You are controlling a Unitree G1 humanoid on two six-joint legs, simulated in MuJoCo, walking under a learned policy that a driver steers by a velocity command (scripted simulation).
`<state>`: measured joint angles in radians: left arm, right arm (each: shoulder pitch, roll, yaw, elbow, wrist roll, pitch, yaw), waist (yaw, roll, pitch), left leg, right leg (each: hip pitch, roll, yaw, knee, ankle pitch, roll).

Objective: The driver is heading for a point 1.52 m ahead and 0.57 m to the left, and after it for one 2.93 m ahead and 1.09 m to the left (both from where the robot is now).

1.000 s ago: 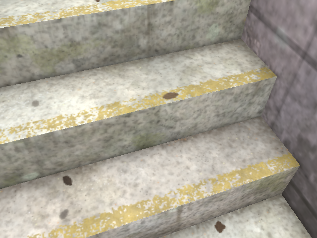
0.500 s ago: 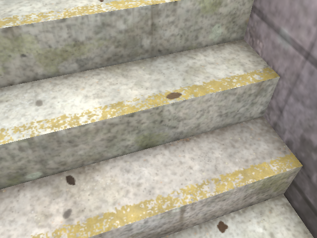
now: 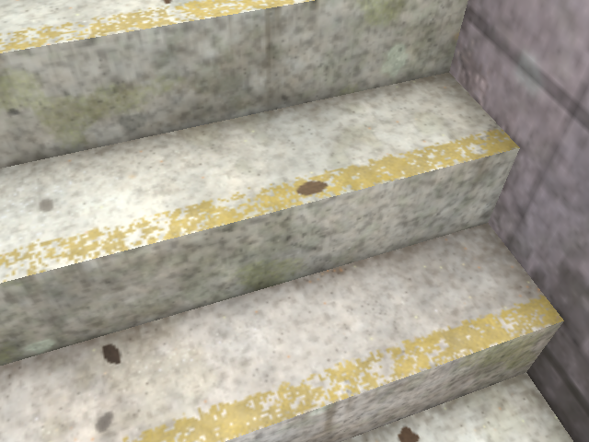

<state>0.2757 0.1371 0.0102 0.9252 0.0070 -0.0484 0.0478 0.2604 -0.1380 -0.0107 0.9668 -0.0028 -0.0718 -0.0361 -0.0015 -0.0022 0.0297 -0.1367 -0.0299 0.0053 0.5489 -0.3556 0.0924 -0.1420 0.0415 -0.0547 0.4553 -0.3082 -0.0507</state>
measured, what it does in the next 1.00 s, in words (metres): stands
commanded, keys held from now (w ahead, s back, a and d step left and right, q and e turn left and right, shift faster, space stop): w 1.00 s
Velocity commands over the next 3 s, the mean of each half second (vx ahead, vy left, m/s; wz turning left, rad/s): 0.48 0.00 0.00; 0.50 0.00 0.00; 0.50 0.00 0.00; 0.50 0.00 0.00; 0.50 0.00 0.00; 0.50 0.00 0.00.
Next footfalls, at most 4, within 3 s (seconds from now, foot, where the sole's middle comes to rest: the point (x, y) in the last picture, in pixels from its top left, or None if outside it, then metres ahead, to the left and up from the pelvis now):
none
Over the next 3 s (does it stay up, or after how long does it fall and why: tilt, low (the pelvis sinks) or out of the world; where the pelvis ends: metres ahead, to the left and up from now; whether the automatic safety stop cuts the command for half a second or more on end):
stays up -0.05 0.02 0.02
